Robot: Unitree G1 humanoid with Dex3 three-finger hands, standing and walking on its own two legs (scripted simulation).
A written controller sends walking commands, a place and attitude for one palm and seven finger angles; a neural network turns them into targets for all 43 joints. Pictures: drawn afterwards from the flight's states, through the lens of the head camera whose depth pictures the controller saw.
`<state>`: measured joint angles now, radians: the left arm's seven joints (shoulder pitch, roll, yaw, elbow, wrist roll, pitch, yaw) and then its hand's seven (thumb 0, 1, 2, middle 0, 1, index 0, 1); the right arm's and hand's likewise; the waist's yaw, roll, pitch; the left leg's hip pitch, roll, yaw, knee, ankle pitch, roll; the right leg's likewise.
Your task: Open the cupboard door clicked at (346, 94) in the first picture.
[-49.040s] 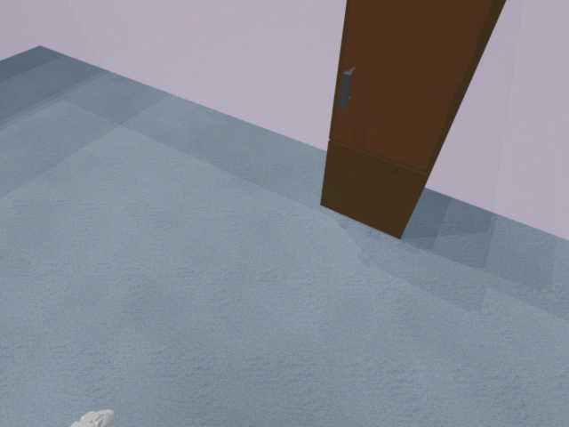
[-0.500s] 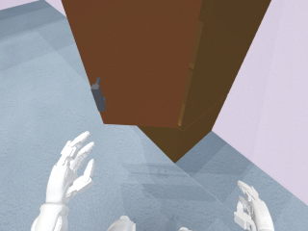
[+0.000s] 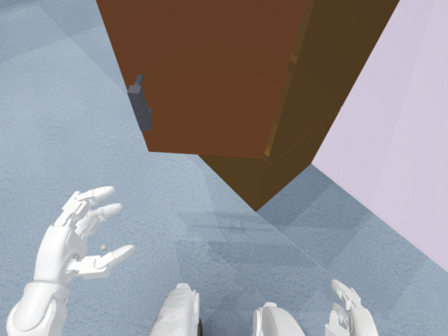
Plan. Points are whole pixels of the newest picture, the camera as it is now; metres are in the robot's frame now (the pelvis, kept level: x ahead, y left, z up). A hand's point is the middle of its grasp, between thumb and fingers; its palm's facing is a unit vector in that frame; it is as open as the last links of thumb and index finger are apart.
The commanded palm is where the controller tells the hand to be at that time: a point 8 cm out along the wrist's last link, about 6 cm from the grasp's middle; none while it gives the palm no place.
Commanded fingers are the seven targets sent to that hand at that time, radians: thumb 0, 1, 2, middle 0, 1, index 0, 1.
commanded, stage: raise the hand with hooked fingers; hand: left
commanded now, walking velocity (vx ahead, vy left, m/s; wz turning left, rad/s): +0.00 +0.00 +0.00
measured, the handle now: (142, 103) +0.60 +0.23 +0.00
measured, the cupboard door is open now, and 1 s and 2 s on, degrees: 45 45 45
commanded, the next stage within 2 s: move the hooked fingers beside the handle in 1.30 s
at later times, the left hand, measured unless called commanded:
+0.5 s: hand (69, 239) +0.26 +0.27 +0.03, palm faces +0.01 -1.00 -0.06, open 13.6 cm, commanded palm +0.24 +0.32 +0.03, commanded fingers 0.00 -0.50 0.30 -0.30 -1.20 -0.30 -1.20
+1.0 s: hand (58, 223) +0.28 +0.29 +0.03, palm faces -0.02 -1.00 -0.05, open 14.0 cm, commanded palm +0.26 +0.34 +0.03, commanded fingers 0.00 -0.50 0.30 -0.30 -1.20 -0.30 -1.20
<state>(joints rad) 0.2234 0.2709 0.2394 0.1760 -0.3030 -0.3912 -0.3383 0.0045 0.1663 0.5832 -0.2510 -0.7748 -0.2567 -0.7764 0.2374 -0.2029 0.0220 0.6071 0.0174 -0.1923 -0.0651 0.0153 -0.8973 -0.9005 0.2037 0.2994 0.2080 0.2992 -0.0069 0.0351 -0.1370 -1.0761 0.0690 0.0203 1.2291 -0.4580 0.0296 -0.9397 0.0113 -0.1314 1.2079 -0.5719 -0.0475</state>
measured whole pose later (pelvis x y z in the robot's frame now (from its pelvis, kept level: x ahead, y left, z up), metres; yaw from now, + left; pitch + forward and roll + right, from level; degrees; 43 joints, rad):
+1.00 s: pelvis +0.00 +0.02 -0.01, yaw -1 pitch +20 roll -5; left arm 0.03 0.42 0.43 0.39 -0.38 -0.40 -0.54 -0.02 -0.50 0.30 -0.30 -1.20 -0.30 -1.20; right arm 0.27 -0.29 0.02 0.56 0.03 -0.19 -0.05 0.01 -0.90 -0.90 0.20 0.30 0.21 0.30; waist -0.02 0.02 -0.15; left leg -1.14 0.06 0.03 1.26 -0.47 0.06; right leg -0.99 0.00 -0.12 1.22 -0.57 -0.02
